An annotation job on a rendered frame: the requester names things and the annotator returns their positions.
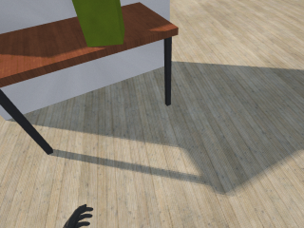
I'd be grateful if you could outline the table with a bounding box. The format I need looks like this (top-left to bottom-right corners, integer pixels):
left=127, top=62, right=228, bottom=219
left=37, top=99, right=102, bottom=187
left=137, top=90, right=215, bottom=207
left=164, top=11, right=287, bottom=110
left=0, top=2, right=179, bottom=155

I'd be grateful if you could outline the carton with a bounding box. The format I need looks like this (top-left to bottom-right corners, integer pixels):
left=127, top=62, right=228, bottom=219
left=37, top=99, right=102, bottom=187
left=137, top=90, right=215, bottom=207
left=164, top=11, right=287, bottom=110
left=72, top=0, right=125, bottom=48

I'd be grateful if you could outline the robot left hand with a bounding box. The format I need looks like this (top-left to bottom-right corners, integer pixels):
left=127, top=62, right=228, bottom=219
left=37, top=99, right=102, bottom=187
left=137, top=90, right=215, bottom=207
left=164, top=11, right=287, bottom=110
left=63, top=204, right=93, bottom=228

